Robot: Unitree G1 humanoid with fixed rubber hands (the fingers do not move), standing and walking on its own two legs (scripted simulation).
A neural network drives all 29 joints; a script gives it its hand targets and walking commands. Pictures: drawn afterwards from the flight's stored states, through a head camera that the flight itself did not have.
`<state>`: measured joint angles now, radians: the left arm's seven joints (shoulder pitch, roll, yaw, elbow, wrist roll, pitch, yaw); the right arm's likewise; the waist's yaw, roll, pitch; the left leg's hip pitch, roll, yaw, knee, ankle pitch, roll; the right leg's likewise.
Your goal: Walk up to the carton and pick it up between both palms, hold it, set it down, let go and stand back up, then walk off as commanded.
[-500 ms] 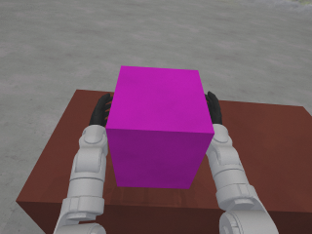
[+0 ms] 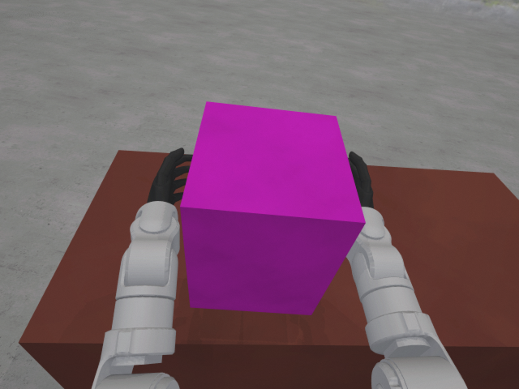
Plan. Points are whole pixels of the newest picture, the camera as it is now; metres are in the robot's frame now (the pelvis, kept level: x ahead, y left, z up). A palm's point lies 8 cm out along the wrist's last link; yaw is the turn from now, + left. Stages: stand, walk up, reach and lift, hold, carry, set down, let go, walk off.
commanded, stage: reach and lift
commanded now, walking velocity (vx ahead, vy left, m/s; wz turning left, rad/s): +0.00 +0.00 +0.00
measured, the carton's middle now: (261, 213) +0.36 -0.02 +0.12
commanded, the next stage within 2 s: hold in 0.30 s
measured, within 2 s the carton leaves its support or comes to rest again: neither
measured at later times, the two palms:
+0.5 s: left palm (159, 196) +0.35 +0.13 +0.16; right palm (359, 199) +0.35 -0.16 +0.17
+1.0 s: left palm (150, 197) +0.33 +0.14 +0.18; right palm (359, 194) +0.34 -0.15 +0.18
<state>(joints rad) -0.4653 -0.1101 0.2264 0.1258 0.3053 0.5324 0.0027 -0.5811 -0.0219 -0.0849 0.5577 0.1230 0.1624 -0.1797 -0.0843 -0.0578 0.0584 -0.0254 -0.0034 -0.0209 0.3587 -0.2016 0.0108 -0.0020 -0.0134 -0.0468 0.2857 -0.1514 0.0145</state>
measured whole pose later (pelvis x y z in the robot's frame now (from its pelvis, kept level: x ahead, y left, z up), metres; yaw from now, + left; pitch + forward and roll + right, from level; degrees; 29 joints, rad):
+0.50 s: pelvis -0.01 -0.01 +0.00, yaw +1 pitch -9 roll -1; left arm -0.50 -0.09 0.25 0.09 0.33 0.59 -0.04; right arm -0.60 0.00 -0.08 0.55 0.12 0.18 -0.20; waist -0.09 -0.08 0.07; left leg 0.00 0.00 -0.04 0.35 -0.19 0.00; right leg 0.03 -0.01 -0.07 0.29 -0.15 0.00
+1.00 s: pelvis -0.02 -0.01 +0.00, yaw +1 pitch -11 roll -1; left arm -0.53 -0.09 0.27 0.04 0.35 0.67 -0.06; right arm -0.64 0.01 -0.09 0.54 0.11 0.22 -0.19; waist -0.08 -0.09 0.08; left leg 0.01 0.01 -0.04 0.34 -0.17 -0.01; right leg 0.03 -0.01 -0.07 0.30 -0.15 -0.01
